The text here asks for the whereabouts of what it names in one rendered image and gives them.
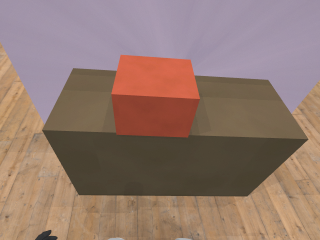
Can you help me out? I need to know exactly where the carton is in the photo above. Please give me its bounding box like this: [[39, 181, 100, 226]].
[[111, 55, 200, 138]]

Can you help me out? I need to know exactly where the pedestal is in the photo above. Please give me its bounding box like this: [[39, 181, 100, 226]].
[[42, 68, 308, 197]]

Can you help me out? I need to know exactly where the left robot hand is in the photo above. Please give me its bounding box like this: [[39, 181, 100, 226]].
[[35, 230, 58, 240]]

